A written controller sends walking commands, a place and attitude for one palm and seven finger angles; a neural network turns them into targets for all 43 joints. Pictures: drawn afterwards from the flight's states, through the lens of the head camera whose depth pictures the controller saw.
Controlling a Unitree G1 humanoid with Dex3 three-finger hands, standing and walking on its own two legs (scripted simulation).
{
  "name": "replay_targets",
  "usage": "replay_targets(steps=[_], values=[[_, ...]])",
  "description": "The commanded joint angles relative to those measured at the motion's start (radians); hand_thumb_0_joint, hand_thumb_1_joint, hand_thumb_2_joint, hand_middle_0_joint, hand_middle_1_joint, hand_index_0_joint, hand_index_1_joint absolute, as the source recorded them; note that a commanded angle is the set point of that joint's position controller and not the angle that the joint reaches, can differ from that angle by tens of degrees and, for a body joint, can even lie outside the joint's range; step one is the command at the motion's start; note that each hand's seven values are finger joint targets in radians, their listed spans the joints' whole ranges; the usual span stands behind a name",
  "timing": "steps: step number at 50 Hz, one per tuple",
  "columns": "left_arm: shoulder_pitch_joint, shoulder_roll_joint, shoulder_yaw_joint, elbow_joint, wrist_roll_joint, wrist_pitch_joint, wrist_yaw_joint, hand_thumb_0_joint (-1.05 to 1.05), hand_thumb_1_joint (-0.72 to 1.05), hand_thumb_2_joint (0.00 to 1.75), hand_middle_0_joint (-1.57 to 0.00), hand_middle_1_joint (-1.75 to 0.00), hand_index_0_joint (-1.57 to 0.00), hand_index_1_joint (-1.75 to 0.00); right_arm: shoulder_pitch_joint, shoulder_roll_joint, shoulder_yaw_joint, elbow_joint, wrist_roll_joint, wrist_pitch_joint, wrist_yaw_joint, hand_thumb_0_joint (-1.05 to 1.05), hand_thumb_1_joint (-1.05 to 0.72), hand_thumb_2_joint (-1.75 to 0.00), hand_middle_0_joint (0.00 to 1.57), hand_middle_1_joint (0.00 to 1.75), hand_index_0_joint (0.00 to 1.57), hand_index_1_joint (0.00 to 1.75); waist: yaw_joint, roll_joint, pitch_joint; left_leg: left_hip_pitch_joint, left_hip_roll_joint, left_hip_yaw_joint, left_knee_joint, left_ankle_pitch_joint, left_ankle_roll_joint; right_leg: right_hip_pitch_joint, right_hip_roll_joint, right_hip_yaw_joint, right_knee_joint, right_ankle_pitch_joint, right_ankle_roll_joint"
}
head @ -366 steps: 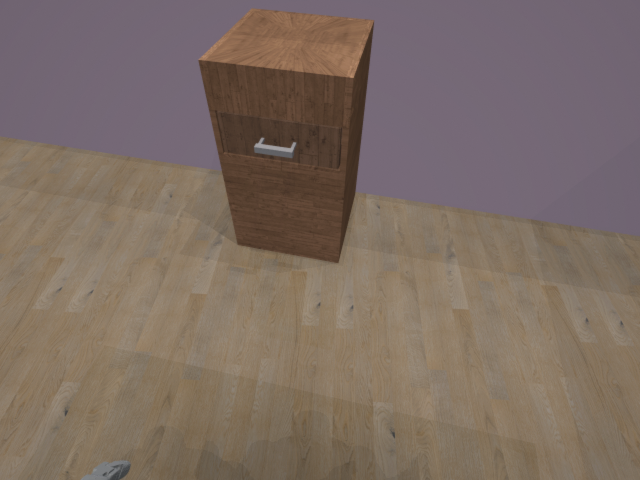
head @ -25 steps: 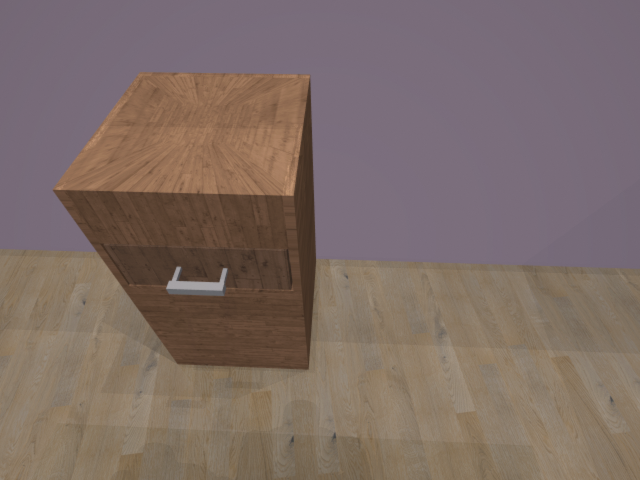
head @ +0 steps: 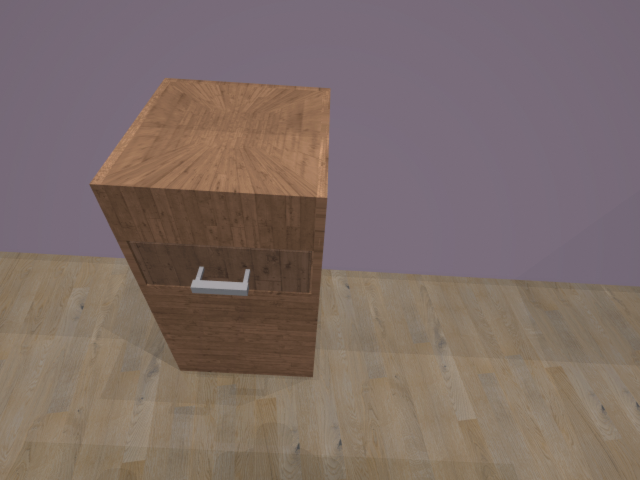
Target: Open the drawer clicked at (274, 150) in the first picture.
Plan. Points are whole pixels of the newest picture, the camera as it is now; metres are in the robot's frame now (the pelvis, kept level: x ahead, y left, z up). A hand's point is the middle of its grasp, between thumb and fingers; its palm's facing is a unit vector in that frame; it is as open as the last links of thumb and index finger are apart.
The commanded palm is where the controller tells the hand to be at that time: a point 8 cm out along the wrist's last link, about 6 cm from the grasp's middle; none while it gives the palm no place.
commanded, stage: raise the hand with hooked fingers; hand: left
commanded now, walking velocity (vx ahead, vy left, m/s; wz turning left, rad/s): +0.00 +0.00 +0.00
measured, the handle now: (222, 280) +0.55 +0.25 -0.22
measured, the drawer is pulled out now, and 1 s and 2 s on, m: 0.00 0.00 0.00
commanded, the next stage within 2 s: move the hooked fingers above the handle in 1.92 s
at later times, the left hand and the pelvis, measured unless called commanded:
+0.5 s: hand out of the picture +0.14 +0.20 -0.09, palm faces -0.15 -0.20 -0.97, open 8.9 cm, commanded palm +0.15 +0.22 -0.01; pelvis -0.01 -0.02 -0.04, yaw -2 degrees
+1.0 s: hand (180, 352) +0.27 +0.21 -0.01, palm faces -0.02 -0.11 -0.99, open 11.9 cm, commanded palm +0.25 +0.22 +0.06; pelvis +0.05 -0.02 -0.02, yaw -1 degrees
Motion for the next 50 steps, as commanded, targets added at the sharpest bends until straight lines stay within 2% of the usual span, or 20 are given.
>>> replay_targets(steps=[1,2,3,4,5,6,10,11,12,14,16,19,22,25,29,33,36,39,45,50], values=[[0.093,0.083,0.001,-0.009,0.013,-0.033,0.042,0.00,0.90,0.90,-0.20,-0.30,-0.20,-0.30,-0.056,-0.151,-0.019,-0.105,0.013,-0.016,0.000,0.00,-0.90,-0.90,0.20,0.30,0.20,0.30,0.017,0.034,0.185,-0.104,0.155,-0.130,-0.017,0.074,-0.045,-0.097,-0.074,0.067,-0.101,0.123,-0.036],[-0.669,0.392,0.001,-1.575,0.145,-0.189,0.072,0.00,0.88,0.89,-0.20,-0.32,-0.20,-0.32,-0.014,-0.259,-0.023,-0.462,0.082,-0.169,-0.031,0.00,-0.90,-0.90,0.20,0.30,0.20,0.30,-0.111,0.296,-0.343,0.271,0.094,-0.153,-0.096,0.121,-0.054,-0.118,0.043,0.036,0.056,0.130,-0.067],[-0.223,0.335,0.024,-1.309,0.157,-0.116,0.142,0.00,0.85,0.88,-0.20,-0.33,-0.20,-0.33,-0.101,-0.201,0.010,-0.363,0.067,-0.279,-0.073,0.00,-0.90,-0.90,0.20,0.30,0.20,0.30,-0.004,0.406,-0.323,0.325,0.171,-0.222,-0.147,0.083,-0.123,-0.238,0.032,-0.024,0.198,-0.079,-0.068],[-0.169,0.251,-0.001,-1.267,0.108,-0.053,0.201,0.00,0.83,0.87,-0.21,-0.34,-0.21,-0.34,-0.077,-0.199,-0.015,-0.293,0.072,-0.319,-0.081,0.00,-0.90,-0.90,0.20,0.30,0.20,0.30,-0.033,0.300,-0.255,0.196,0.169,-0.255,-0.201,-0.094,-0.162,-0.317,0.051,-0.042,0.265,-0.147,-0.052],[0.176,0.018,-0.142,-0.993,0.137,0.055,0.206,0.00,0.81,0.86,-0.21,-0.36,-0.21,-0.36,-0.071,-0.138,-0.009,-0.274,0.097,-0.320,-0.076,0.00,-0.90,-0.90,0.20,0.30,0.20,0.30,-0.028,0.196,-0.119,0.110,0.154,-0.249,-0.198,-0.153,-0.124,-0.375,0.047,-0.025,0.270,-0.155,-0.044],[-0.021,0.034,-0.182,-1.256,0.143,0.029,0.211,0.00,0.78,0.85,-0.21,-0.37,-0.21,-0.37,-0.071,-0.174,-0.018,-0.357,0.084,-0.325,-0.069,0.00,-0.90,-0.90,0.20,0.30,0.20,0.30,-0.043,0.146,-0.076,0.033,0.128,-0.232,-0.162,-0.213,-0.102,-0.327,0.038,-0.022,0.233,-0.104,-0.042],[-0.011,0.211,-0.071,-1.063,0.546,0.027,0.313,0.00,0.69,0.81,-0.22,-0.43,-0.22,-0.43,-0.135,-0.224,-0.038,-0.464,0.005,-0.267,-0.043,0.00,-0.90,-0.90,0.20,0.30,0.20,0.30,-0.039,-0.068,-0.051,-0.193,0.055,-0.175,0.056,-0.241,-0.064,-0.408,0.074,0.035,0.125,-0.209,-0.069],[0.066,0.199,-0.052,-1.022,0.631,0.025,0.336,0.00,0.67,0.80,-0.22,-0.45,-0.22,-0.45,-0.182,-0.222,-0.049,-0.521,-0.015,-0.235,-0.030,0.00,-0.90,-0.90,0.20,0.30,0.20,0.30,0.007,-0.070,-0.062,-0.212,0.040,-0.152,0.096,-0.209,-0.062,-0.408,0.080,0.057,0.124,-0.244,-0.081],[0.191,0.199,-0.042,-0.904,0.710,0.030,0.355,0.00,0.64,0.79,-0.22,-0.47,-0.22,-0.47,-0.211,-0.204,-0.051,-0.542,-0.019,-0.195,-0.023,0.00,-0.90,-0.90,0.20,0.30,0.20,0.30,0.030,-0.201,0.014,-0.301,0.029,-0.136,0.105,-0.296,-0.064,-0.446,0.078,0.098,0.089,-0.381,-0.077],[0.317,0.140,-0.065,-0.863,0.825,0.007,0.368,0.00,0.60,0.77,-0.22,-0.50,-0.22,-0.50,-0.241,-0.195,-0.063,-0.595,-0.007,-0.114,0.001,0.00,-0.90,-0.90,0.20,0.30,0.20,0.30,0.078,-0.305,-0.001,-0.345,0.013,-0.089,0.137,-0.257,-0.068,-0.426,0.074,0.145,0.071,-0.431,-0.092],[0.283,0.169,-0.048,-0.918,0.917,-0.011,0.382,0.00,0.55,0.75,-0.22,-0.53,-0.22,-0.53,-0.300,-0.193,-0.060,-0.651,0.000,-0.041,0.022,0.00,-0.90,-0.90,0.20,0.30,0.20,0.30,0.111,-0.277,-0.057,-0.365,-0.002,-0.069,0.158,-0.191,-0.069,-0.373,0.068,0.167,0.098,-0.354,-0.101],[0.190,0.247,0.006,-1.052,1.013,-0.011,0.415,0.00,0.48,0.72,-0.23,-0.57,-0.23,-0.57,-0.341,-0.180,-0.057,-0.695,0.000,0.028,0.041,0.00,-0.90,-0.90,0.20,0.30,0.20,0.30,0.130,-0.113,-0.108,-0.357,-0.004,-0.077,0.163,-0.172,-0.064,-0.358,0.065,0.184,0.130,-0.310,-0.110],[0.003,0.330,0.060,-1.215,1.086,-0.027,0.483,0.00,0.41,0.69,-0.24,-0.62,-0.24,-0.62,-0.328,-0.171,-0.064,-0.712,-0.036,0.060,0.041,0.00,-0.90,-0.90,0.20,0.30,0.20,0.30,0.099,0.101,-0.204,-0.258,0.011,-0.100,0.229,-0.099,-0.048,-0.444,0.079,0.195,0.194,-0.211,-0.122],[-0.240,0.377,0.072,-1.411,1.094,-0.087,0.535,0.00,0.34,0.66,-0.24,-0.66,-0.24,-0.66,-0.319,-0.164,-0.065,-0.709,-0.064,0.070,0.022,0.00,-0.90,-0.90,0.20,0.30,0.20,0.30,0.039,0.145,-0.324,-0.160,0.016,-0.136,0.338,-0.078,-0.041,-0.562,0.075,0.246,0.233,-0.232,-0.119],[-0.218,0.340,0.025,-1.435,1.048,-0.141,0.524,0.00,0.25,0.62,-0.25,-0.72,-0.25,-0.72,-0.286,-0.182,-0.058,-0.693,-0.068,0.047,0.018,0.00,-0.90,-0.90,0.20,0.30,0.20,0.30,-0.009,0.139,-0.328,-0.133,0.010,-0.143,0.424,-0.060,-0.048,-0.677,0.085,0.247,0.262,-0.201,-0.121],[-0.073,0.308,0.027,-1.258,1.009,-0.050,0.468,0.00,0.15,0.58,-0.25,-0.78,-0.25,-0.78,-0.292,-0.185,-0.056,-0.674,-0.043,0.070,0.028,0.00,-0.90,-0.90,0.20,0.30,0.20,0.30,0.014,0.045,-0.302,-0.204,0.015,-0.147,0.356,0.039,-0.036,-0.477,0.089,0.139,0.270,0.049,-0.088],[0.061,0.301,0.023,-1.210,0.952,0.064,0.384,0.00,0.08,0.55,-0.26,-0.82,-0.26,-0.82,-0.299,-0.176,-0.041,-0.698,-0.003,0.097,0.027,0.00,-0.90,-0.90,0.20,0.30,0.20,0.30,0.059,-0.070,-0.319,-0.227,0.011,-0.124,0.289,0.154,-0.042,-0.269,0.090,0.155,0.238,0.260,-0.074],[0.062,0.367,0.060,-1.219,0.924,0.089,0.311,0.00,0.01,0.52,-0.26,-0.87,-0.26,-0.87,-0.335,-0.178,-0.011,-0.690,0.010,0.103,0.019,0.00,-0.90,-0.90,0.20,0.30,0.20,0.30,0.071,-0.152,-0.283,-0.268,0.003,-0.110,0.235,0.121,-0.038,-0.136,0.064,0.207,0.202,0.392,-0.058],[-0.081,0.423,0.108,-1.424,0.991,-0.024,0.332,0.00,-0.13,0.46,-0.27,-0.96,-0.27,-0.96,-0.284,-0.164,-0.030,-0.651,-0.039,0.079,0.024,0.00,-0.90,-0.90,0.20,0.30,0.20,0.30,0.072,0.106,-0.365,-0.084,0.015,-0.109,0.234,0.389,-0.031,-0.125,0.055,0.186,0.203,0.528,-0.066],[-0.108,0.408,0.149,-1.389,0.971,-0.056,0.391,0.00,-0.24,0.41,-0.28,-1.03,-0.28,-1.03,-0.247,-0.173,-0.064,-0.623,-0.038,0.078,0.031,0.00,-0.90,-0.90,0.20,0.30,0.20,0.30,0.047,0.068,-0.382,-0.049,0.024,-0.122,0.246,0.428,-0.035,-0.171,0.065,0.143,0.206,0.490,-0.065]])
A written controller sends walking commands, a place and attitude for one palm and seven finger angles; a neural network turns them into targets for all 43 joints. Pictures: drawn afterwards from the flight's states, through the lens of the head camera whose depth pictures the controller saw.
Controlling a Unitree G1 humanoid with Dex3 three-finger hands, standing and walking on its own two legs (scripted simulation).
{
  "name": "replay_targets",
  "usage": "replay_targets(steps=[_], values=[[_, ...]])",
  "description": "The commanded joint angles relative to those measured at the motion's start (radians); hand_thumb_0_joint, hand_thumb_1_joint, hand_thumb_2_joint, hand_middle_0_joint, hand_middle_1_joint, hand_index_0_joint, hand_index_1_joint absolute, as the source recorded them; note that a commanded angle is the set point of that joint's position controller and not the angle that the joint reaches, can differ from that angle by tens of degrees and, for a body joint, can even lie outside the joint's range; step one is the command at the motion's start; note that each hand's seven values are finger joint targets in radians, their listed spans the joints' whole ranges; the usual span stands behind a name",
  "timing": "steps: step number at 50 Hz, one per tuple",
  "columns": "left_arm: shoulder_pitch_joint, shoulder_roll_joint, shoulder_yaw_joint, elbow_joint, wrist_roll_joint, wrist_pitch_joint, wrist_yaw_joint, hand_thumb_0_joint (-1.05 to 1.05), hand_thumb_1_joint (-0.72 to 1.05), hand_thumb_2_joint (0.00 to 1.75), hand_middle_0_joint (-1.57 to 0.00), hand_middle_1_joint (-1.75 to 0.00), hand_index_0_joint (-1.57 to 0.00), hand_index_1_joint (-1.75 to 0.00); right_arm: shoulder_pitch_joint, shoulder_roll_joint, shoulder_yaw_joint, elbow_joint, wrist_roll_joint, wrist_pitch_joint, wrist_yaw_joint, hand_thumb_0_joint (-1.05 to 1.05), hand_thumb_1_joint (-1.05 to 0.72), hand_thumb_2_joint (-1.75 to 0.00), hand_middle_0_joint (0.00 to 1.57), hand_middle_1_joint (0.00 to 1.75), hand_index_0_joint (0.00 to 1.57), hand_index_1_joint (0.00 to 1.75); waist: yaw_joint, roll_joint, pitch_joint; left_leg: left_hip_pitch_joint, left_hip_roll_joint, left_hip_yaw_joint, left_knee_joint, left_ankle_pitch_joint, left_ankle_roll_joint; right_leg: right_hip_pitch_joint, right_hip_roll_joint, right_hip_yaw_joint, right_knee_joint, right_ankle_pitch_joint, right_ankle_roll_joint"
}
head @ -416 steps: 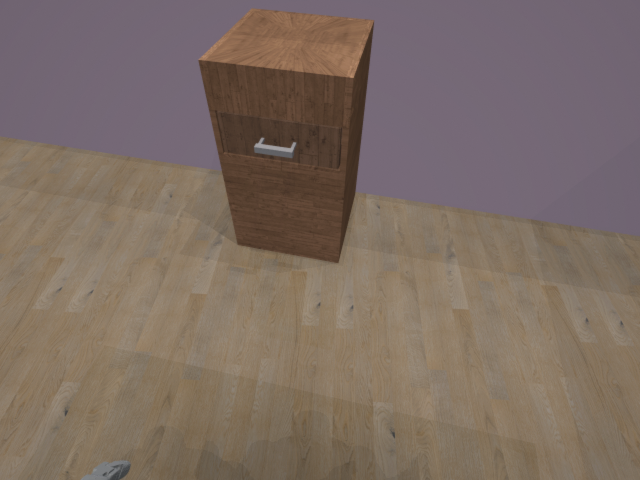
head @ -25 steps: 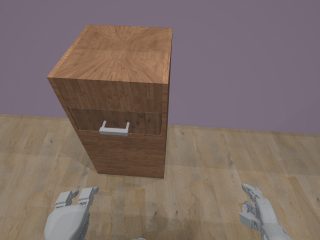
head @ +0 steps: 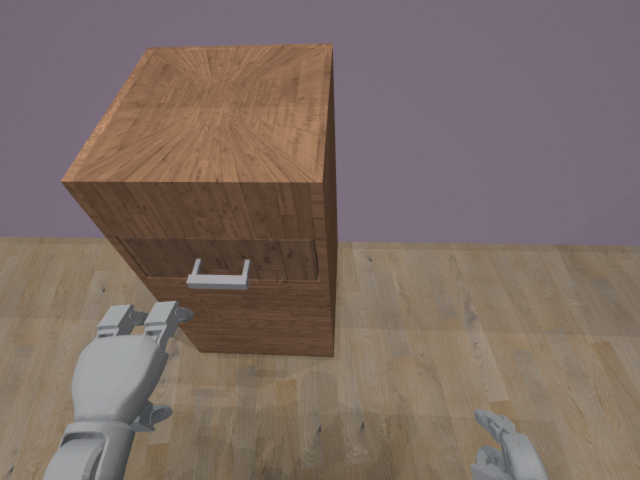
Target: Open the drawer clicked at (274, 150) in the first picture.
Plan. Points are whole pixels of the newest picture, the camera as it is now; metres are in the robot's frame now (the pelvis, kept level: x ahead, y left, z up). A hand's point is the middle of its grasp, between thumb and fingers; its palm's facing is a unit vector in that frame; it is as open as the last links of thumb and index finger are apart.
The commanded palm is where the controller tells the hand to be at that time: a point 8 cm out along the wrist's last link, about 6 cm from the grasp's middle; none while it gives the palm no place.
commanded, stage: raise the hand with hooked fingers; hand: left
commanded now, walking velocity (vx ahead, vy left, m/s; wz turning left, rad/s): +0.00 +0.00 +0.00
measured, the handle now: (220, 273) +0.49 +0.28 -0.20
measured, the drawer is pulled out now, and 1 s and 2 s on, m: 0.00 0.00 0.00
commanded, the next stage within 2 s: move the hooked fingers above the handle in 0.92 s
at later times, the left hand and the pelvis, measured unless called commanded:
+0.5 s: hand (129, 292) +0.29 +0.25 +0.10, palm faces +0.08 -0.08 -0.99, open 13.8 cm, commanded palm +0.26 +0.25 +0.15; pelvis -0.01 +0.01 +0.02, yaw +1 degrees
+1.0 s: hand (103, 298) +0.28 +0.28 +0.10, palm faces +0.08 -0.08 -0.99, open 13.8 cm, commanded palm +0.24 +0.26 +0.15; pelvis -0.03 +0.02 +0.02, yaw +1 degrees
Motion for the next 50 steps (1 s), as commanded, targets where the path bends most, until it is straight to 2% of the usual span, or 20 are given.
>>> replay_targets(steps=[1,4,5,8,10,14,17,19,20,24,26,28,31,34,37,39,42,44,48,50], values=[[-0.140,0.161,0.182,-0.202,-0.009,-0.007,0.100,0.00,-0.27,0.40,-0.28,-1.05,-0.28,-1.05,-0.107,-0.098,-0.065,-0.147,0.004,-0.046,-0.002,0.00,-0.90,-0.90,0.20,0.30,0.20,0.30,-0.006,-0.020,-0.320,0.205,0.020,-0.085,-0.003,0.621,-0.009,0.124,-0.054,0.086,-0.034,0.645,0.022],[-0.168,0.140,0.154,-0.127,-0.035,0.060,0.080,0.00,-0.34,0.37,-0.29,-1.10,-0.29,-1.10,-0.118,-0.109,-0.073,-0.146,0.026,-0.035,0.003,0.00,-0.90,-0.90,0.20,0.30,0.20,0.30,-0.012,-0.086,-0.297,0.187,0.020,-0.081,-0.027,0.604,-0.011,0.148,-0.055,0.077,-0.050,0.662,0.032],[-0.184,0.121,0.118,-0.121,-0.045,0.085,0.061,0.00,-0.36,0.36,-0.29,-1.11,-0.29,-1.11,-0.113,-0.112,-0.077,-0.147,0.036,-0.032,0.001,0.00,-0.90,-0.90,0.20,0.30,0.20,0.30,-0.016,-0.096,-0.277,0.185,0.021,-0.075,-0.038,0.595,-0.010,0.162,-0.058,0.069,-0.060,0.665,0.034],[-0.277,0.142,0.075,-0.107,-0.060,0.145,-0.014,0.00,-0.43,0.33,-0.29,-1.15,-0.29,-1.15,-0.135,-0.120,-0.069,-0.151,0.053,-0.021,-0.008,0.00,-0.90,-0.90,0.20,0.30,0.20,0.30,-0.016,-0.115,-0.264,0.197,0.015,-0.065,-0.079,0.564,-0.008,0.212,-0.065,0.065,-0.097,0.660,0.042],[-0.339,0.161,0.059,-0.121,-0.060,0.163,-0.060,0.00,-0.48,0.31,-0.30,-1.18,-0.30,-1.18,-0.146,-0.119,-0.063,-0.158,0.056,-0.014,-0.018,0.00,-0.90,-0.90,0.20,0.30,0.20,0.30,-0.016,-0.092,-0.246,0.219,0.015,-0.062,-0.096,0.571,-0.001,0.231,-0.068,0.067,-0.113,0.658,0.040],[-0.487,0.248,0.102,-0.127,-0.035,0.140,-0.113,0.00,-0.50,0.30,-0.30,-1.20,-0.30,-1.20,-0.158,-0.113,-0.043,-0.152,0.053,-0.006,-0.031,0.00,-0.90,-0.90,0.20,0.30,0.20,0.30,-0.008,-0.048,-0.234,0.261,0.015,-0.060,-0.129,0.552,0.000,0.237,-0.065,0.061,-0.149,0.592,0.032],[-0.557,0.258,0.112,-0.099,-0.026,0.112,-0.118,0.00,-0.50,0.30,-0.30,-1.20,-0.30,-1.20,-0.163,-0.098,-0.038,-0.143,0.056,-0.006,-0.036,0.00,-0.90,-0.90,0.20,0.30,0.20,0.30,-0.001,0.024,-0.221,0.294,0.017,-0.065,-0.151,0.545,-0.005,0.232,-0.060,0.046,-0.168,0.535,0.021],[-0.608,0.278,0.133,-0.060,-0.032,0.111,-0.123,0.00,-0.50,0.30,-0.30,-1.20,-0.30,-1.20,-0.164,-0.098,-0.035,-0.138,0.061,-0.002,-0.036,0.00,-0.90,-0.90,0.20,0.30,0.20,0.30,-0.001,0.011,-0.218,0.296,0.018,-0.068,-0.165,0.528,-0.009,0.236,-0.055,0.042,-0.184,0.503,0.017],[-0.634,0.264,0.119,-0.055,-0.038,0.111,-0.128,0.00,-0.50,0.30,-0.30,-1.20,-0.30,-1.20,-0.164,-0.095,-0.034,-0.138,0.065,-0.001,-0.035,0.00,-0.90,-0.90,0.20,0.30,0.20,0.30,-0.004,0.028,-0.214,0.303,0.019,-0.070,-0.174,0.526,-0.010,0.237,-0.055,0.036,-0.188,0.491,0.015],[-0.696,0.259,0.100,0.041,-0.069,0.141,-0.172,0.00,-0.50,0.30,-0.30,-1.20,-0.30,-1.20,-0.159,-0.103,-0.032,-0.133,0.080,0.007,-0.036,0.00,-0.90,-0.90,0.20,0.30,0.20,0.30,-0.014,-0.024,-0.195,0.295,0.017,-0.063,-0.205,0.492,-0.013,0.258,-0.053,0.028,-0.221,0.470,0.020],[-0.739,0.241,0.063,0.071,-0.078,0.152,-0.207,0.00,-0.50,0.30,-0.30,-1.20,-0.30,-1.20,-0.161,-0.105,-0.030,-0.136,0.087,0.010,-0.039,0.00,-0.90,-0.90,0.20,0.30,0.20,0.30,-0.026,-0.053,-0.163,0.297,0.018,-0.056,-0.218,0.457,-0.008,0.246,-0.054,0.022,-0.242,0.449,0.025],[-0.680,0.216,0.040,0.112,-0.085,0.156,-0.245,0.00,-0.50,0.30,-0.30,-1.20,-0.30,-1.20,-0.154,-0.107,-0.029,-0.145,0.087,0.012,-0.035,0.00,-0.90,-0.90,0.20,0.30,0.20,0.30,-0.020,-0.082,-0.142,0.286,0.017,-0.053,-0.228,0.442,-0.006,0.253,-0.056,0.020,-0.254,0.438,0.027],[-0.641,0.217,0.040,0.083,-0.100,0.115,-0.293,0.00,-0.50,0.30,-0.30,-1.20,-0.30,-1.20,-0.147,-0.112,-0.030,-0.158,0.084,0.012,-0.027,0.00,-0.90,-0.90,0.20,0.30,0.20,0.30,-0.012,-0.082,-0.161,0.292,0.017,-0.053,-0.235,0.440,-0.001,0.278,-0.060,0.024,-0.262,0.438,0.026],[-0.666,0.270,0.092,-0.001,-0.093,0.038,-0.285,0.00,-0.50,0.30,-0.30,-1.20,-0.30,-1.20,-0.144,-0.113,-0.035,-0.162,0.071,0.004,-0.024,0.00,-0.90,-0.90,0.20,0.30,0.20,0.30,-0.002,-0.050,-0.191,0.303,0.019,-0.062,-0.236,0.451,-0.001,0.283,-0.060,0.027,-0.259,0.420,0.020],[-0.714,0.301,0.136,-0.073,-0.074,-0.038,-0.224,0.00,-0.50,0.30,-0.30,-1.20,-0.30,-1.20,-0.142,-0.101,-0.041,-0.153,0.065,-0.013,-0.027,0.00,-0.90,-0.90,0.20,0.30,0.20,0.30,0.007,0.038,-0.211,0.346,0.024,-0.073,-0.231,0.464,-0.002,0.236,-0.054,0.025,-0.256,0.382,0.012],[-0.736,0.337,0.186,-0.080,-0.066,-0.060,-0.172,0.00,-0.50,0.30,-0.30,-1.20,-0.30,-1.20,-0.131,-0.103,-0.046,-0.138,0.063,-0.019,-0.027,0.00,-0.90,-0.90,0.20,0.30,0.20,0.30,0.010,0.046,-0.212,0.341,0.029,-0.080,-0.233,0.452,-0.010,0.216,-0.046,0.023,-0.250,0.342,0.005],[-0.736,0.303,0.179,-0.018,-0.064,-0.044,-0.118,0.00,-0.50,0.30,-0.30,-1.20,-0.30,-1.20,-0.123,-0.099,-0.056,-0.119,0.074,-0.026,-0.024,0.00,-0.90,-0.90,0.20,0.30,0.20,0.30,0.000,0.043,-0.191,0.328,0.031,-0.078,-0.229,0.438,-0.017,0.174,-0.043,0.007,-0.239,0.317,0.004],[-0.735,0.303,0.179,0.046,-0.060,-0.005,-0.105,0.00,-0.50,0.30,-0.30,-1.20,-0.30,-1.20,-0.123,-0.107,-0.058,-0.107,0.081,-0.023,-0.017,0.00,-0.90,-0.90,0.20,0.30,0.20,0.30,0.000,0.004,-0.194,0.316,0.034,-0.077,-0.236,0.425,-0.020,0.169,-0.039,0.004,-0.242,0.302,0.006],[-0.679,0.228,0.079,0.102,-0.084,0.079,-0.145,0.00,-0.50,0.30,-0.30,-1.20,-0.30,-1.20,-0.129,-0.117,-0.055,-0.120,0.097,-0.018,-0.016,0.00,-0.90,-0.90,0.20,0.30,0.20,0.30,-0.010,-0.047,-0.200,0.306,0.032,-0.072,-0.252,0.400,-0.017,0.203,-0.048,0.002,-0.253,0.315,0.016],[-0.653,0.195,0.034,0.077,-0.096,0.095,-0.183,0.00,-0.50,0.30,-0.30,-1.20,-0.30,-1.20,-0.128,-0.120,-0.058,-0.133,0.098,-0.017,-0.013,0.00,-0.90,-0.90,0.20,0.30,0.20,0.30,-0.018,-0.052,-0.193,0.323,0.037,-0.073,-0.255,0.412,-0.013,0.214,-0.051,0.002,-0.260,0.322,0.018]])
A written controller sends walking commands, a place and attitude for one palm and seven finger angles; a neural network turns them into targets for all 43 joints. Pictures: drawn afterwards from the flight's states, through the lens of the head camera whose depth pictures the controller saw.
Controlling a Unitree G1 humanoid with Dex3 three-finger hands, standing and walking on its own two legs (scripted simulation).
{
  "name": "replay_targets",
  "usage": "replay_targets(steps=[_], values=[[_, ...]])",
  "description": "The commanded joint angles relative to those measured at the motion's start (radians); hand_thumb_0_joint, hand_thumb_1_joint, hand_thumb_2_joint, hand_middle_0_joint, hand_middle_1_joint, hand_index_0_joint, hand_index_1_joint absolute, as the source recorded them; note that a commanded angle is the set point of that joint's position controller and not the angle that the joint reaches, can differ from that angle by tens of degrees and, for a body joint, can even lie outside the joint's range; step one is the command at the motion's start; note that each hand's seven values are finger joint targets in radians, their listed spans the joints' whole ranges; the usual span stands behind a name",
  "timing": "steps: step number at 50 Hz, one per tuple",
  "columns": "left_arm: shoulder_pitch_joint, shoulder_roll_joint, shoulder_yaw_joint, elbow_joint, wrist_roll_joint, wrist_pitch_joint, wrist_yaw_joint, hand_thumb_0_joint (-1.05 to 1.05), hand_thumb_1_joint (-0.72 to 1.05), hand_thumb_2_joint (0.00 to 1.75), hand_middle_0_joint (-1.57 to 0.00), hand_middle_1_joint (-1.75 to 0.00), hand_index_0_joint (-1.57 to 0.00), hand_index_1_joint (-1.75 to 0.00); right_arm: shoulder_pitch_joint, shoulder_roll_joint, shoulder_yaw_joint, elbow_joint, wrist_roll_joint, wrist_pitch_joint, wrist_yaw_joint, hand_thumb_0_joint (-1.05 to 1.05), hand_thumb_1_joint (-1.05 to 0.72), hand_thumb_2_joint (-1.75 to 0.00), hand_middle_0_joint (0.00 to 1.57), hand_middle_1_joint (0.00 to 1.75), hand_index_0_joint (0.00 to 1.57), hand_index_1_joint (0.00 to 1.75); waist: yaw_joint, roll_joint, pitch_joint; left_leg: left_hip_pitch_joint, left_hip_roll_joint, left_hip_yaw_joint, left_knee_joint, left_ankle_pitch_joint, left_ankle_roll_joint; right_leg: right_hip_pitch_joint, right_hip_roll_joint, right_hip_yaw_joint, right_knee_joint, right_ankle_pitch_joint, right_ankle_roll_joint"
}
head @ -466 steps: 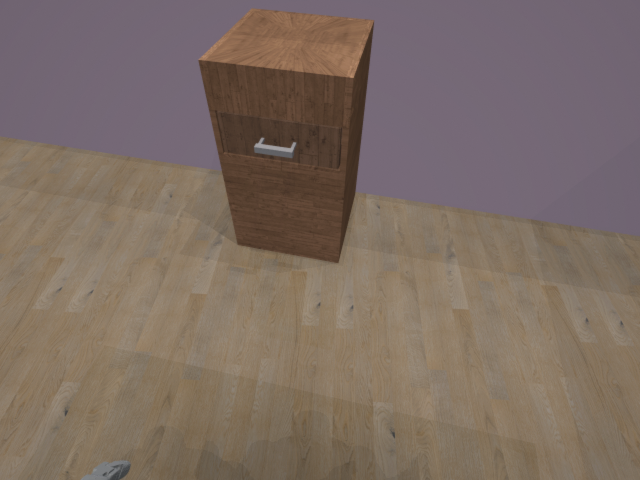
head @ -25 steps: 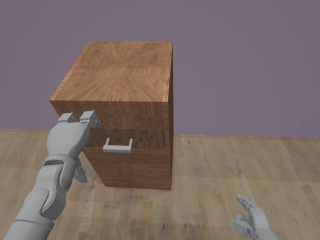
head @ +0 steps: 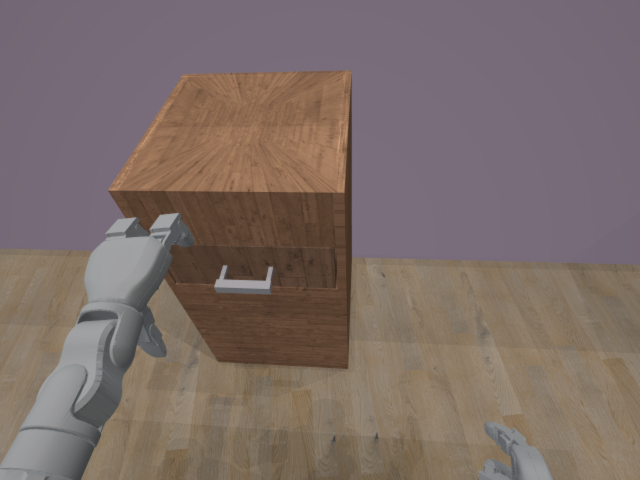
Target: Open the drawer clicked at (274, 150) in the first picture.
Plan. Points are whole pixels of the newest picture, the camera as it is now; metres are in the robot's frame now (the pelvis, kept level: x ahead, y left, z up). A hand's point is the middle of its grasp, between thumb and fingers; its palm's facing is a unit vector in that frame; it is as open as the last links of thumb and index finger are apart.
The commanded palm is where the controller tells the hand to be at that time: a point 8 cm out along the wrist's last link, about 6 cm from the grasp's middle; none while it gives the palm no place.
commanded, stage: move the hooked fingers above the handle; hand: left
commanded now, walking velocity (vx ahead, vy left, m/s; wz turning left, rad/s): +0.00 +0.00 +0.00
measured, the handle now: (245, 278) +0.53 +0.25 -0.22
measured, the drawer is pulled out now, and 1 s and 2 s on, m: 0.00 0.00 0.00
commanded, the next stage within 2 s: none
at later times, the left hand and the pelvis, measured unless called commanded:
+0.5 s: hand (183, 294) +0.36 +0.26 -0.01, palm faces -0.09 -0.06 -0.99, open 13.9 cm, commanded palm +0.35 +0.24 +0.05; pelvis +0.01 +0.00 -0.02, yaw +0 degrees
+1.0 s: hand (218, 303) +0.40 +0.24 -0.10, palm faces -0.26 -0.08 -0.96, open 13.8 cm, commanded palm +0.41 +0.24 -0.03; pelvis +0.01 +0.00 -0.04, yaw -1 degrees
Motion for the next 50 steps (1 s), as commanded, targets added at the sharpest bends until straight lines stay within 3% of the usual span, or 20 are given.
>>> replay_targets(steps=[1,5,9,12,14,15,19,23,26,28,29,32,34,36,39,42,44,46,49,50], values=[[-0.197,0.132,0.028,-0.199,-0.009,0.037,-0.027,0.00,-0.50,0.30,-0.30,-1.20,-0.30,-1.20,-0.127,-0.114,-0.032,-0.183,0.005,-0.043,-0.003,0.00,-0.90,-0.90,0.20,0.30,0.20,0.30,-0.020,-0.092,-0.249,0.179,0.065,-0.061,-0.062,0.279,-0.035,0.054,-0.022,0.009,-0.072,0.197,-0.009],[-0.294,0.104,-0.007,-0.107,0.005,-0.004,-0.061,0.00,-0.50,0.30,-0.30,-1.20,-0.30,-1.20,-0.094,-0.115,-0.028,-0.171,-0.002,-0.044,-0.014,0.00,-0.90,-0.90,0.20,0.30,0.20,0.30,-0.048,-0.142,-0.140,0.134,0.062,-0.055,-0.054,0.213,-0.026,-0.025,-0.017,0.005,-0.085,0.148,-0.008],[-0.423,0.251,0.129,-0.096,0.066,-0.098,-0.005,0.00,-0.50,0.30,-0.30,-1.20,-0.30,-1.20,-0.074,-0.116,-0.030,-0.153,-0.021,-0.045,-0.027,0.00,-0.90,-0.90,0.20,0.30,0.20,0.30,-0.018,-0.056,-0.216,0.111,0.051,-0.055,-0.021,0.215,-0.030,-0.033,-0.014,0.020,-0.040,0.140,-0.021],[-0.436,0.209,0.135,-0.083,0.084,-0.146,0.069,0.00,-0.50,0.30,-0.30,-1.20,-0.30,-1.20,-0.056,-0.094,-0.042,-0.147,-0.026,-0.054,-0.029,0.00,-0.90,-0.90,0.20,0.30,0.20,0.30,-0.017,0.034,-0.293,0.131,0.054,-0.056,0.030,0.292,-0.041,-0.073,-0.008,0.012,0.013,0.180,-0.033],[-0.407,0.260,0.203,-0.026,0.094,-0.141,0.113,0.00,-0.50,0.30,-0.30,-1.20,-0.30,-1.20,-0.035,-0.102,-0.051,-0.137,-0.031,-0.051,-0.026,0.00,-0.90,-0.90,0.20,0.30,0.20,0.30,-0.003,0.050,-0.332,0.108,0.056,-0.060,0.057,0.333,-0.053,-0.089,0.001,0.013,0.043,0.195,-0.038],[-0.410,0.195,0.153,0.020,0.082,-0.126,0.125,0.00,-0.50,0.30,-0.30,-1.20,-0.30,-1.20,-0.028,-0.096,-0.053,-0.137,-0.025,-0.052,-0.022,0.00,-0.90,-0.90,0.20,0.30,0.20,0.30,-0.021,0.028,-0.315,0.093,0.055,-0.057,0.069,0.321,-0.048,-0.109,-0.001,0.000,0.050,0.201,-0.033],[-0.359,0.152,0.110,0.178,0.087,-0.056,0.136,0.00,-0.50,0.30,-0.30,-1.20,-0.30,-1.20,0.007,-0.125,-0.065,-0.123,-0.023,-0.043,-0.011,0.00,-0.90,-0.90,0.20,0.30,0.20,0.30,-0.041,-0.090,-0.361,0.032,0.058,-0.046,0.103,0.354,-0.045,-0.107,0.003,0.004,0.073,0.278,-0.023],[-0.466,0.041,-0.043,0.208,0.086,-0.037,0.085,0.00,-0.50,0.30,-0.30,-1.20,-0.30,-1.20,0.042,-0.137,-0.075,-0.119,-0.016,-0.026,-0.011,0.00,-0.90,-0.90,0.20,0.30,0.20,0.30,-0.099,-0.114,-0.356,0.044,0.067,-0.052,0.128,0.341,-0.036,-0.174,0.000,0.001,0.075,0.261,-0.010],[-0.564,0.078,-0.025,0.193,0.091,-0.102,0.075,0.00,-0.50,0.30,-0.30,-1.20,-0.30,-1.20,0.070,-0.135,-0.082,-0.109,-0.030,-0.019,-0.025,0.00,-0.90,-0.90,0.20,0.30,0.20,0.30,-0.111,-0.103,-0.386,0.044,0.062,-0.053,0.157,0.337,-0.023,-0.186,-0.003,0.014,0.088,0.267,-0.008],[-0.623,0.157,0.052,0.184,0.109,-0.169,0.103,0.00,-0.50,0.30,-0.30,-1.20,-0.30,-1.20,0.087,-0.132,-0.082,-0.096,-0.040,-0.017,-0.035,0.00,-0.90,-0.90,0.20,0.30,0.20,0.30,-0.103,-0.064,-0.421,0.032,0.060,-0.057,0.182,0.352,-0.023,-0.202,-0.003,0.021,0.119,0.277,-0.012],[-0.647,0.226,0.121,0.190,0.120,-0.201,0.128,0.00,-0.50,0.30,-0.30,-1.20,-0.30,-1.20,0.097,-0.136,-0.082,-0.084,-0.046,-0.016,-0.041,0.00,-0.90,-0.90,0.20,0.30,0.20,0.30,-0.089,-0.054,-0.439,0.008,0.060,-0.063,0.196,0.353,-0.025,-0.207,-0.001,0.020,0.141,0.269,-0.017],[-0.588,0.270,0.223,0.271,0.159,-0.247,0.231,0.00,-0.50,0.30,-0.30,-1.20,-0.30,-1.20,0.113,-0.120,-0.084,-0.072,-0.061,-0.015,-0.038,0.00,-0.90,-0.90,0.20,0.30,0.20,0.30,-0.051,0.035,-0.456,-0.040,0.058,-0.063,0.247,0.417,-0.039,-0.263,0.006,0.008,0.213,0.286,-0.031],[-0.562,0.326,0.290,0.356,0.185,-0.220,0.303,0.00,-0.50,0.30,-0.30,-1.20,-0.30,-1.20,0.113,-0.124,-0.080,-0.067,-0.072,-0.006,-0.028,0.00,-0.90,-0.90,0.20,0.30,0.20,0.30,-0.030,0.036,-0.478,-0.110,0.054,-0.066,0.275,0.430,-0.050,-0.279,0.012,0.008,0.255,0.296,-0.037],[-0.506,0.261,0.247,0.439,0.185,-0.156,0.350,0.00,-0.50,0.30,-0.30,-1.20,-0.30,-1.20,0.123,-0.125,-0.082,-0.078,-0.072,-0.001,-0.011,0.00,-0.90,-0.90,0.20,0.30,0.20,0.30,-0.030,0.010,-0.483,-0.153,0.051,-0.044,0.287,0.413,-0.051,-0.276,0.017,0.005,0.261,0.316,-0.033],[-0.513,0.197,0.165,0.611,0.178,-0.047,0.345,0.00,-0.50,0.30,-0.30,-1.20,-0.30,-1.20,0.161,-0.147,-0.087,-0.071,-0.061,0.014,0.008,0.00,-0.90,-0.90,0.20,0.30,0.20,0.30,-0.078,-0.091,-0.474,-0.233,0.046,-0.023,0.296,0.359,-0.039,-0.252,0.019,0.014,0.250,0.359,-0.019],[-0.608,0.123,0.041,0.639,0.154,-0.008,0.263,0.00,-0.50,0.30,-0.30,-1.20,-0.30,-1.20,0.204,-0.166,-0.096,-0.067,-0.043,0.013,0.001,0.00,-0.90,-0.90,0.20,0.30,0.20,0.30,-0.139,-0.153,-0.491,-0.208,0.054,-0.015,0.298,0.324,-0.022,-0.226,0.017,0.024,0.217,0.391,-0.002],[-0.733,0.081,-0.022,0.555,0.125,-0.067,0.192,0.00,-0.50,0.30,-0.30,-1.20,-0.30,-1.20,0.205,-0.161,-0.098,-0.058,-0.045,0.004,-0.018,0.00,-0.90,-0.90,0.20,0.30,0.20,0.30,-0.179,-0.131,-0.516,-0.160,0.061,-0.032,0.312,0.354,-0.014,-0.260,0.010,0.035,0.215,0.395,0.007],[-0.792,0.121,0.008,0.472,0.114,-0.173,0.149,0.00,-0.50,0.30,-0.30,-1.20,-0.30,-1.20,0.211,-0.157,-0.101,-0.037,-0.053,-0.003,-0.041,0.00,-0.90,-0.90,0.20,0.30,0.20,0.30,-0.179,-0.076,-0.552,-0.114,0.065,-0.047,0.336,0.352,-0.013,-0.312,0.008,0.042,0.233,0.348,0.006],[-0.893,0.173,0.048,0.420,0.153,-0.306,0.175,0.00,-0.50,0.30,-0.30,-1.20,-0.30,-1.20,0.228,-0.143,-0.103,0.008,-0.070,-0.014,-0.054,0.00,-0.90,-0.90,0.20,0.30,0.20,0.30,-0.184,0.057,-0.551,-0.075,0.079,-0.076,0.392,0.405,-0.023,-0.493,0.014,0.021,0.293,0.251,-0.008],[-0.879,0.212,0.096,0.434,0.174,-0.329,0.209,0.00,-0.50,0.30,-0.30,-1.20,-0.30,-1.20,0.241,-0.146,-0.103,0.019,-0.076,-0.012,-0.051,0.00,-0.90,-0.90,0.20,0.30,0.20,0.30,-0.164,0.103,-0.551,-0.071,0.084,-0.090,0.409,0.421,-0.035,-0.545,0.020,0.005,0.321,0.215,-0.016]])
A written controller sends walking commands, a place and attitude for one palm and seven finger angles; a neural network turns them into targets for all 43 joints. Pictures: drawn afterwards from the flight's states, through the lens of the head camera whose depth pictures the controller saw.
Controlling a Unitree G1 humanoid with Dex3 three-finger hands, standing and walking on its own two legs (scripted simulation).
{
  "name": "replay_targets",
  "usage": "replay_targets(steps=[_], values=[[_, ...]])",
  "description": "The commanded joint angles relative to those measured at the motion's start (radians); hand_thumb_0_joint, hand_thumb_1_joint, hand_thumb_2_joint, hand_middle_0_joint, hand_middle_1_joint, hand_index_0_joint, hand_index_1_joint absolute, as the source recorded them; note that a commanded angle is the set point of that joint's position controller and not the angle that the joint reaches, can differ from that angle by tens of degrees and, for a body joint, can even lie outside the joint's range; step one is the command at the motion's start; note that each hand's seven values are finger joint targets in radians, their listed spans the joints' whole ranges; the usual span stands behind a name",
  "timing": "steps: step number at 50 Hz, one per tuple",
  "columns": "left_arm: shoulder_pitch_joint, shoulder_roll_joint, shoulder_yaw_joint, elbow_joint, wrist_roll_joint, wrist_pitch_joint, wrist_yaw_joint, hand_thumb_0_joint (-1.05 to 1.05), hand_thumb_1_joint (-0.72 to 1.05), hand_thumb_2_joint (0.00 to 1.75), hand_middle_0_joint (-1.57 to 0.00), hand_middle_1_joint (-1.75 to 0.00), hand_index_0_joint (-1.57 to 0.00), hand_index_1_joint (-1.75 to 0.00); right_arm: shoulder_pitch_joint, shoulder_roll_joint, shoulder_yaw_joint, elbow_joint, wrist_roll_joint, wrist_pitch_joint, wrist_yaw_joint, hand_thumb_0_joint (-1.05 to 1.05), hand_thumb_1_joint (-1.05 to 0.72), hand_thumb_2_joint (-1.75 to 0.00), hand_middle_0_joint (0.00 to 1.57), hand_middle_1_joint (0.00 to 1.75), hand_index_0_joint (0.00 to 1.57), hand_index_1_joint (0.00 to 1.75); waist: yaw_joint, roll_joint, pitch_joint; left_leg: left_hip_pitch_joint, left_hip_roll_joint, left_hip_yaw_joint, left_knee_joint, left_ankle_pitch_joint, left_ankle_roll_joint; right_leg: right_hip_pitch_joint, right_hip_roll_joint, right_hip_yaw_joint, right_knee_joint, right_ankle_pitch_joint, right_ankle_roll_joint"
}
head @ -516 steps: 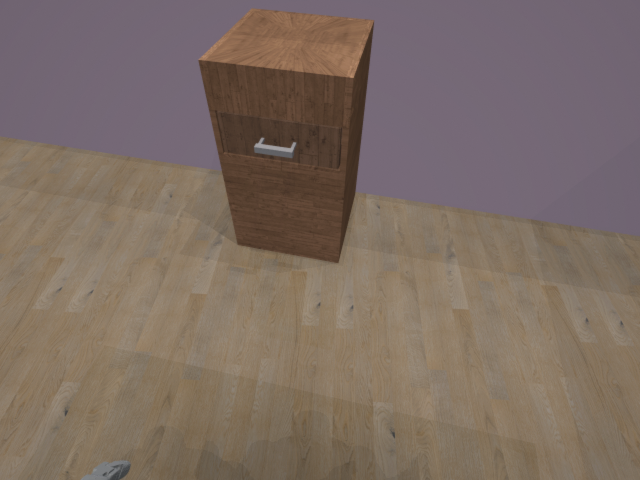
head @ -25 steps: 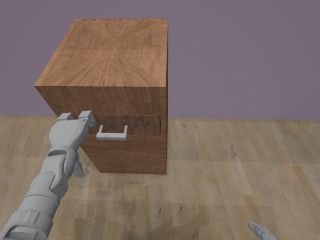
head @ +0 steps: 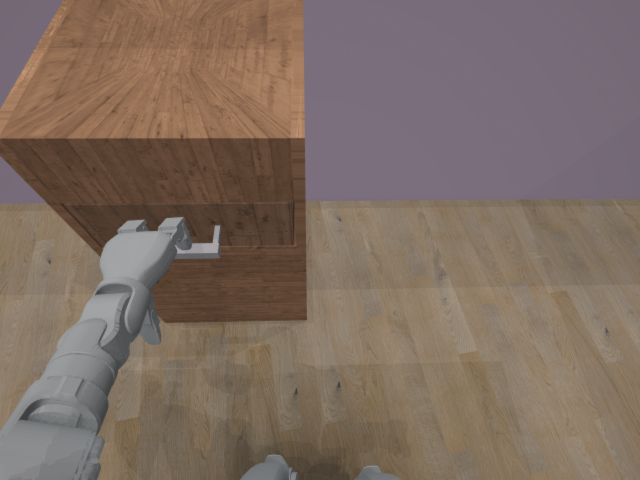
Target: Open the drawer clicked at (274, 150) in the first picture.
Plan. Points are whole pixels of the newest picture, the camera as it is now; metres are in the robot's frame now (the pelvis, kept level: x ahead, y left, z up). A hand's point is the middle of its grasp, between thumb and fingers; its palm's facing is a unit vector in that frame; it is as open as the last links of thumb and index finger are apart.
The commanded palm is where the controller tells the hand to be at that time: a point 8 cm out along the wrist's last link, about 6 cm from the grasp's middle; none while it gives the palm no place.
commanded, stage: move the hooked fingers above the handle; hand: left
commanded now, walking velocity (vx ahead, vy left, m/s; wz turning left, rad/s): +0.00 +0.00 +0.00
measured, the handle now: (187, 241) +0.51 +0.26 -0.17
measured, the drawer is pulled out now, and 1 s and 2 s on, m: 0.00 0.00 0.00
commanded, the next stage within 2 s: none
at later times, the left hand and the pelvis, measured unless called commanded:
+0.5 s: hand (195, 257) +0.45 +0.22 -0.11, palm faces -0.16 -0.08 -0.98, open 13.8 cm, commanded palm +0.46 +0.23 -0.06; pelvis -0.03 +0.01 -0.06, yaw -1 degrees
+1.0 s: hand (182, 243) +0.47 +0.24 -0.10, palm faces -0.16 -0.04 -0.99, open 13.8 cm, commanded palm +0.48 +0.21 -0.06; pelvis -0.06 +0.00 -0.08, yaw -1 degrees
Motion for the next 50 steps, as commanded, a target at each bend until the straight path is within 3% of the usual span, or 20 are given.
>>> replay_targets(steps=[1,4,7,11,12,14,16,19,23,25,26,29,32,35,37,39,44,46,48,50], values=[[-0.480,0.273,0.160,-0.274,0.076,-0.170,0.134,0.00,-0.50,0.30,-0.30,-1.20,-0.30,-1.20,0.085,-0.154,-0.062,-0.037,-0.025,-0.021,-0.021,0.00,-0.90,-0.90,0.20,0.30,0.20,0.30,-0.038,0.166,-0.438,0.396,0.053,-0.095,0.062,0.598,-0.045,-0.121,-0.010,0.025,0.035,0.330,-0.017],[-0.445,0.375,0.304,-0.105,0.124,-0.115,0.283,0.00,-0.50,0.30,-0.30,-1.20,-0.30,-1.20,0.069,-0.158,-0.047,-0.026,-0.047,-0.013,-0.003,0.00,-0.90,-0.90,0.20,0.30,0.20,0.30,-0.015,0.112,-0.389,0.191,0.048,-0.096,0.115,0.535,-0.054,-0.180,-0.009,0.006,0.113,0.293,-0.025],[-0.436,0.332,0.271,0.059,0.135,0.031,0.390,0.00,-0.50,0.30,-0.30,-1.20,-0.30,-1.20,0.064,-0.168,-0.042,-0.060,-0.052,-0.011,0.026,0.00,-0.90,-0.90,0.20,0.30,0.20,0.30,-0.020,0.059,-0.426,0.085,0.034,-0.070,0.136,0.452,-0.050,-0.159,-0.009,0.001,0.137,0.289,-0.015],[-0.455,0.308,0.193,0.205,0.118,0.206,0.344,0.00,-0.50,0.30,-0.30,-1.20,-0.30,-1.20,0.118,-0.197,-0.039,-0.079,-0.032,0.000,0.053,0.00,-0.90,-0.90,0.20,0.30,0.20,0.30,-0.033,0.043,-0.534,0.149,0.040,-0.065,0.124,0.485,-0.053,-0.073,-0.002,-0.012,0.136,0.365,-0.003],[-0.515,0.273,0.146,0.187,0.102,0.218,0.303,0.00,-0.50,0.30,-0.30,-1.20,-0.30,-1.20,0.127,-0.202,-0.043,-0.080,-0.025,-0.002,0.053,0.00,-0.90,-0.90,0.20,0.30,0.20,0.30,-0.070,0.040,-0.574,0.180,0.044,-0.061,0.133,0.499,-0.043,-0.063,-0.002,0.001,0.116,0.404,0.007],[-0.623,0.222,0.073,0.120,0.064,0.191,0.200,0.00,-0.50,0.30,-0.30,-1.20,-0.30,-1.20,0.140,-0.207,-0.046,-0.072,-0.022,-0.015,0.036,0.00,-0.90,-0.90,0.20,0.30,0.20,0.30,-0.128,0.001,-0.625,0.208,0.053,-0.082,0.151,0.488,-0.033,-0.066,-0.007,0.005,0.113,0.410,0.018],[-0.714,0.183,0.023,0.005,0.030,0.107,0.114,0.00,-0.50,0.30,-0.30,-1.20,-0.30,-1.20,0.147,-0.202,-0.051,-0.051,-0.021,-0.031,0.014,0.00,-0.90,-0.90,0.20,0.30,0.20,0.30,-0.150,0.040,-0.641,0.264,0.062,-0.105,0.163,0.458,-0.031,-0.135,-0.007,0.007,0.114,0.344,0.016],[-0.844,0.176,-0.010,-0.086,0.036,-0.037,0.068,0.00,-0.50,0.30,-0.30,-1.20,-0.30,-1.20,0.151,-0.192,-0.048,0.001,-0.029,-0.064,-0.014,0.00,-0.90,-0.90,0.20,0.30,0.20,0.30,-0.190,0.112,-0.561,0.247,0.073,-0.133,0.200,0.380,-0.028,-0.313,-0.010,0.002,0.143,0.210,0.007],[-0.811,0.345,0.146,-0.012,0.133,-0.116,0.178,0.00,-0.50,0.30,-0.30,-1.20,-0.30,-1.20,0.161,-0.194,-0.032,0.020,-0.045,-0.067,-0.019,0.00,-0.90,-0.90,0.20,0.30,0.20,0.30,-0.141,0.200,-0.458,0.134,0.078,-0.163,0.262,0.366,-0.059,-0.506,0.000,-0.029,0.245,0.121,-0.022],[-0.772,0.421,0.236,0.073,0.164,-0.088,0.264,0.00,-0.50,0.30,-0.30,-1.20,-0.30,-1.20,0.146,-0.197,-0.019,0.004,-0.061,-0.052,-0.005,0.00,-0.90,-0.90,0.20,0.30,0.20,0.30,-0.109,0.222,-0.444,0.048,0.079,-0.173,0.299,0.388,-0.074,-0.557,-0.002,-0.041,0.310,0.108,-0.028],[-0.753,0.408,0.242,0.127,0.169,-0.048,0.306,0.00,-0.50,0.30,-0.30,-1.20,-0.30,-1.20,0.139,-0.192,-0.013,-0.012,-0.067,-0.045,0.006,0.00,-0.90,-0.90,0.20,0.30,0.20,0.30,-0.107,0.231,-0.445,0.012,0.077,-0.164,0.315,0.400,-0.075,-0.559,-0.003,-0.043,0.327,0.115,-0.026],[-0.664,0.470,0.310,0.243,0.162,0.101,0.384,0.00,-0.50,0.30,-0.30,-1.20,-0.30,-1.20,0.133,-0.206,-0.006,-0.061,-0.069,-0.021,0.046,0.00,-0.90,-0.90,0.20,0.30,0.20,0.30,-0.059,0.197,-0.521,-0.016,0.072,-0.142,0.307,0.435,-0.077,-0.436,-0.004,-0.045,0.338,0.178,-0.018],[-0.798,0.523,0.279,0.207,0.175,0.219,0.416,0.00,-0.50,0.30,-0.30,-1.20,-0.30,-1.20,0.133,-0.224,-0.004,-0.076,-0.041,-0.006,0.053,0.00,-0.90,-0.90,0.20,0.30,0.20,0.30,-0.088,0.130,-0.608,-0.006,0.072,-0.153,0.277,0.365,-0.067,-0.362,-0.008,-0.045,0.308,0.182,0.002],[-0.884,0.593,0.266,0.178,0.125,0.275,0.335,0.00,-0.50,0.30,-0.30,-1.20,-0.30,-1.20,0.135,-0.235,0.009,-0.082,-0.017,-0.024,0.041,0.00,-0.90,-0.90,0.20,0.30,0.20,0.30,-0.109,0.102,-0.704,-0.011,0.061,-0.140,0.252,0.242,-0.043,-0.265,-0.008,-0.033,0.264,0.125,0.016],[-0.954,0.567,0.215,0.094,0.081,0.243,0.241,0.00,-0.50,0.30,-0.30,-1.20,-0.30,-1.20,0.147,-0.231,0.008,-0.084,-0.003,-0.053,0.019,0.00,-0.90,-0.90,0.20,0.30,0.20,0.30,-0.141,0.135,-0.756,0.017,0.060,-0.127,0.241,0.179,-0.027,-0.232,-0.008,-0.018,0.227,0.093,0.022],[-1.019,0.427,0.094,0.017,0.057,0.178,0.142,0.00,-0.50,0.30,-0.30,-1.20,-0.30,-1.20,0.162,-0.220,-0.002,-0.065,-0.001,-0.088,-0.001,0.00,-0.90,-0.90,0.20,0.30,0.20,0.30,-0.202,0.157,-0.771,0.113,0.074,-0.154,0.244,0.152,-0.019,-0.305,-0.010,-0.016,0.207,0.069,0.023],[-0.965,0.165,-0.103,0.096,0.043,0.050,0.003,0.00,-0.50,0.30,-0.30,-1.20,-0.30,-1.20,0.183,-0.199,-0.002,0.013,-0.008,-0.139,-0.023,0.00,-0.90,-0.90,0.20,0.30,0.20,0.30,-0.257,0.176,-0.419,0.074,0.087,-0.205,0.216,-0.039,-0.027,-0.559,-0.018,-0.035,0.199,-0.040,0.004],[-0.918,0.179,-0.079,0.174,0.055,0.010,-0.004,0.00,-0.50,0.30,-0.30,-1.20,-0.30,-1.20,0.184,-0.199,0.004,0.019,-0.016,-0.137,-0.026,0.00,-0.90,-0.90,0.20,0.30,0.20,0.30,-0.250,0.154,-0.290,-0.020,0.087,-0.210,0.233,-0.079,-0.028,-0.633,-0.017,-0.045,0.228,-0.063,-0.008],[-0.890,0.208,-0.042,0.207,0.063,-0.007,0.013,0.00,-0.50,0.30,-0.30,-1.20,-0.30,-1.20,0.181,-0.200,0.013,0.000,-0.021,-0.129,-0.021,0.00,-0.90,-0.90,0.20,0.30,0.20,0.30,-0.231,0.165,-0.277,-0.083,0.077,-0.194,0.265,-0.033,-0.027,-0.645,-0.014,-0.049,0.261,-0.050,-0.018],[-0.862,0.343,0.078,0.214,0.087,-0.011,0.052,0.00,-0.50,0.30,-0.30,-1.20,-0.30,-1.20,0.191,-0.209,0.019,-0.027,-0.029,-0.112,-0.015,0.00,-0.90,-0.90,0.20,0.30,0.20,0.30,-0.184,0.197,-0.339,-0.099,0.072,-0.173,0.293,0.087,-0.032,-0.612,-0.008,-0.052,0.296,-0.006,-0.027]])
